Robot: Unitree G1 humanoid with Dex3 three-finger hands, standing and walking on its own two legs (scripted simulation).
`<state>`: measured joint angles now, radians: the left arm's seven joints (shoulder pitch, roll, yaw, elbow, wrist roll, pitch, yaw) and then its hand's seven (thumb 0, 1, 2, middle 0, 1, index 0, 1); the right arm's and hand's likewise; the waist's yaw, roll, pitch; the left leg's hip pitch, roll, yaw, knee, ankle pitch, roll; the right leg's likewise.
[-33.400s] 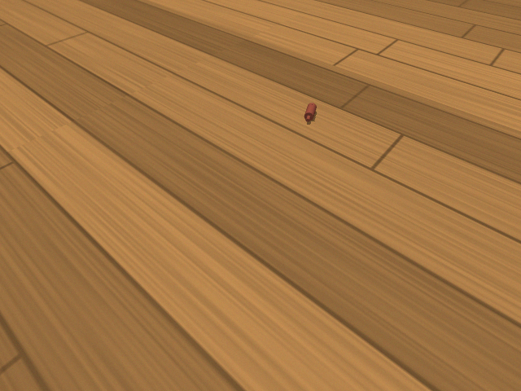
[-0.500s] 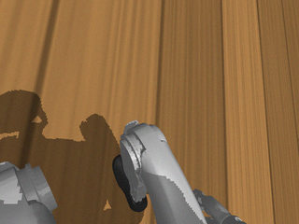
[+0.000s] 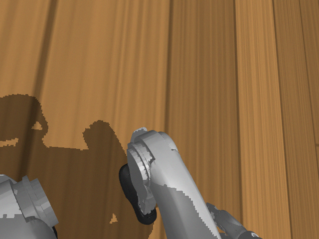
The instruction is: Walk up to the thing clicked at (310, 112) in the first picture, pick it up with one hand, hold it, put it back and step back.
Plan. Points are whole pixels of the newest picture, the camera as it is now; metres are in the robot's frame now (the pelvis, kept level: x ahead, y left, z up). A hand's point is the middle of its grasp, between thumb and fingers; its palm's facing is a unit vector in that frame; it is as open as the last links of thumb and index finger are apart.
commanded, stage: close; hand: left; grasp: from above
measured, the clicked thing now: out of the picture +0.48 +0.33 -0.28
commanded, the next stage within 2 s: settle in 1.52 s
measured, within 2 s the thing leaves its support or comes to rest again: leaves its support in 2.00 s
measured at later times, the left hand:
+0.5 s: hand out of the picture +0.46 +0.34 -0.24, palm faces -0.45 -0.10 -0.89, open 11.3 cm
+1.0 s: hand out of the picture +0.46 +0.34 -0.24, palm faces -0.45 -0.10 -0.89, open 9.4 cm
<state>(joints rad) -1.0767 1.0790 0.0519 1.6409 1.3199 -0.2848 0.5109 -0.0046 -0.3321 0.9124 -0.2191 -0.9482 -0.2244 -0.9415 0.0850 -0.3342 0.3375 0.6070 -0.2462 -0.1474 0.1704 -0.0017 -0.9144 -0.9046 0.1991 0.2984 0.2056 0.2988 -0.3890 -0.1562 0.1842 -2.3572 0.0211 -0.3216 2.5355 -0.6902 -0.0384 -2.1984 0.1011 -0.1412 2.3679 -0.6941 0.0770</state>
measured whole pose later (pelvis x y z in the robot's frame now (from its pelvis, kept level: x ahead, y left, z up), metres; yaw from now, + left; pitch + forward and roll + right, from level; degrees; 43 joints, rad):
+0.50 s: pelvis +0.00 +0.00 +0.00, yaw +0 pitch +27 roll -15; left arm -1.08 1.08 0.05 1.64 1.32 -0.28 0.52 0.00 -0.08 0.69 -0.35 -0.85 -0.39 -0.81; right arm 0.08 -0.34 0.34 0.61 -0.25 -0.15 0.17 0.00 -0.90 -0.90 0.20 0.30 0.21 0.30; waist -0.39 -0.16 0.18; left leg -2.36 0.03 -0.32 2.53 -0.69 -0.04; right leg -2.20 0.10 -0.14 2.36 -0.69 0.08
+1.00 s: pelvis +0.00 +0.00 +0.00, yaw +0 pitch +27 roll -15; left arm -1.08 1.08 0.05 1.64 1.32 -0.29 0.52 -0.01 0.18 0.48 -0.59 -0.67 -0.61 -0.61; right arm 0.08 -0.34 0.34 0.60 -0.25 -0.14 0.16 0.00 -0.90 -0.90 0.20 0.30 0.21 0.30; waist -0.39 -0.16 0.19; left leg -2.36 0.02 -0.32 2.53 -0.69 -0.04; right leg -2.20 0.10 -0.15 2.36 -0.68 0.08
